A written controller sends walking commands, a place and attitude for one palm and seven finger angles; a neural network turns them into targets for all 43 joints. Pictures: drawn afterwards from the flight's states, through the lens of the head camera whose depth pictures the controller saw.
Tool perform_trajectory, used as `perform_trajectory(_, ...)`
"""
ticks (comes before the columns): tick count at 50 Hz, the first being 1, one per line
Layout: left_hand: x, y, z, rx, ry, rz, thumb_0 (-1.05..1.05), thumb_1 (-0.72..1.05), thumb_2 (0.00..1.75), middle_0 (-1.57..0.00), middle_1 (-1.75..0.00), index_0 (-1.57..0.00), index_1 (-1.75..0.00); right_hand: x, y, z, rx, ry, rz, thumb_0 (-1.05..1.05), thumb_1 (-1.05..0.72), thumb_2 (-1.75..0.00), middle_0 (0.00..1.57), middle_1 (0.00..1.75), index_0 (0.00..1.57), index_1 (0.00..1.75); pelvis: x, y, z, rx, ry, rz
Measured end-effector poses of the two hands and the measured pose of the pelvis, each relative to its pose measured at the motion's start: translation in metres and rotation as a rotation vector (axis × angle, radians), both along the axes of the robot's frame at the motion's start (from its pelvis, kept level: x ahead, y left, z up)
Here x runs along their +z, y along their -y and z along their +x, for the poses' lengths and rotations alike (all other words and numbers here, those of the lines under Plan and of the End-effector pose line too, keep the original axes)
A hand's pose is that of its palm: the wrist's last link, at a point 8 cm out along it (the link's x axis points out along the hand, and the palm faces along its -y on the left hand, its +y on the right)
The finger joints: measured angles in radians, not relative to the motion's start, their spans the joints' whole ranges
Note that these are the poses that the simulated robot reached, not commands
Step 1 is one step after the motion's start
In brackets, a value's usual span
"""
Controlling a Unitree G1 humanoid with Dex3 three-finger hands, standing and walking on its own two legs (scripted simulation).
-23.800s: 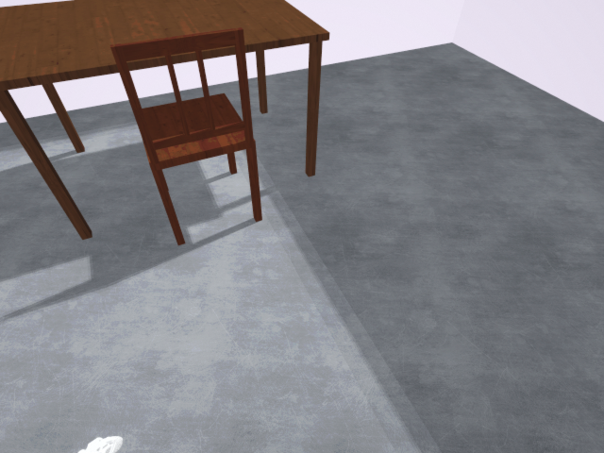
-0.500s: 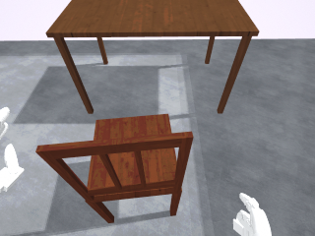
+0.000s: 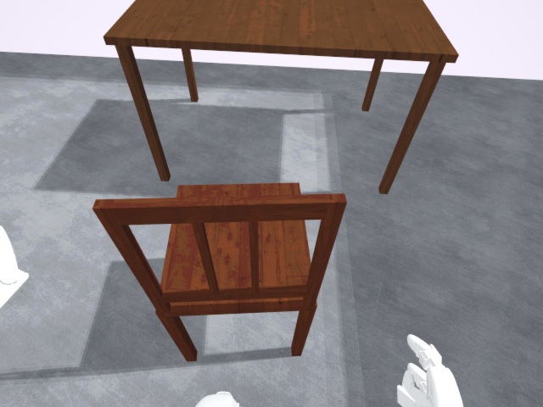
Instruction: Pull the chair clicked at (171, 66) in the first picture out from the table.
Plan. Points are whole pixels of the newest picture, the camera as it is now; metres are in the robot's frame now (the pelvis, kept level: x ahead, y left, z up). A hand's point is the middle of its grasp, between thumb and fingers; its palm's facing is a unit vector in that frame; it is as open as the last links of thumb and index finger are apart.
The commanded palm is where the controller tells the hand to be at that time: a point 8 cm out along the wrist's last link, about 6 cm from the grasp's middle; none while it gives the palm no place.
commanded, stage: step back with the hand held close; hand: left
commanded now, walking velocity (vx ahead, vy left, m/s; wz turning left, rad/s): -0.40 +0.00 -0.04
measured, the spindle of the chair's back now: (207, 261) +0.38 +0.15 -0.09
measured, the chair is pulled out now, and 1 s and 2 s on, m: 0.62 0.62 0.62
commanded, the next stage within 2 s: stop stepping back and stand still in 0.68 s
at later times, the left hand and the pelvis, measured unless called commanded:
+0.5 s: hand (37, 307) +0.17 +0.22 +0.20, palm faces +0.40 -0.76 -0.51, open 7.4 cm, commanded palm +0.11 +0.27 +0.19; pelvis -0.03 -0.03 +0.00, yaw +0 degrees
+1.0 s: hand (23, 397) +0.10 +0.19 +0.21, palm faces +0.29 -0.75 -0.59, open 7.4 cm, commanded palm +0.05 +0.25 +0.19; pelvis -0.11 -0.04 +0.01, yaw -4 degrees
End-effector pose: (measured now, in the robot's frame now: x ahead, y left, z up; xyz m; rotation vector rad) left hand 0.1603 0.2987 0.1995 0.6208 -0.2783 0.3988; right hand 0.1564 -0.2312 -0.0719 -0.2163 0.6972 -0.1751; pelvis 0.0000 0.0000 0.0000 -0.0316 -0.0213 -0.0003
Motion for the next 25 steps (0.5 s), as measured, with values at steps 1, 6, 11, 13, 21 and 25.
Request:
perform_trajectory(1, 0.0, 0.001, -0.003, 0.0, 0.004, 0.0, 0.01, 0.89, 0.89, -0.21, -0.3, -0.21, -0.3, -0.002, 0.0, 0.0, 0.008, -0.003, -0.001, 0.01, -0.91, -0.9, 0.21, 0.3, 0.2, 0.3, -0.001, 0.001, -0.001, 0.0, 0.001, 0.001)
perform_trajectory(6, 0.002, 0.005, -0.012, 0.004, 0.031, -0.016, 0.01, 0.89, 0.89, -0.21, -0.3, -0.21, -0.3, -0.002, 0.004, -0.004, 0.037, -0.029, -0.024, 0.01, -0.91, -0.9, 0.21, 0.3, 0.2, 0.3, 0.001, 0.001, -0.008, -0.007, -0.021, 0.011)
perform_trajectory(11, 0.003, 0.002, -0.009, -0.028, 0.061, 0.002, 0.01, 0.89, 0.89, -0.21, -0.3, -0.21, -0.3, -0.002, 0.007, -0.01, 0.024, -0.034, -0.05, 0.01, -0.91, -0.9, 0.21, 0.3, 0.2, 0.3, -0.001, -0.003, -0.015, -0.008, -0.02, 0.003)
perform_trajectory(13, 0.004, 0.0, -0.008, -0.035, 0.064, 0.021, 0.01, 0.89, 0.89, -0.21, -0.3, -0.21, -0.3, -0.001, 0.007, -0.012, 0.008, -0.017, -0.045, 0.01, -0.91, -0.9, 0.21, 0.3, 0.2, 0.3, -0.003, -0.002, -0.018, 0.008, -0.017, -0.015)
perform_trajectory(21, 0.007, 0.019, -0.025, -0.047, 0.06, 0.056, 0.01, 0.89, 0.89, -0.21, -0.3, -0.21, -0.3, -0.008, 0.01, -0.017, 0.045, 0.002, 0.006, 0.01, -0.91, -0.9, 0.21, 0.3, 0.2, 0.3, -0.006, 0.02, -0.027, -0.007, -0.049, -0.018)
perform_trajectory(25, 0.014, 0.039, -0.032, -0.088, 0.056, 0.035, 0.01, 0.89, 0.89, -0.21, -0.3, -0.21, -0.3, -0.009, 0.018, -0.026, 0.065, -0.048, 0.018, 0.01, -0.91, -0.9, 0.21, 0.3, 0.2, 0.3, 0.004, 0.027, -0.033, -0.004, -0.037, -0.019)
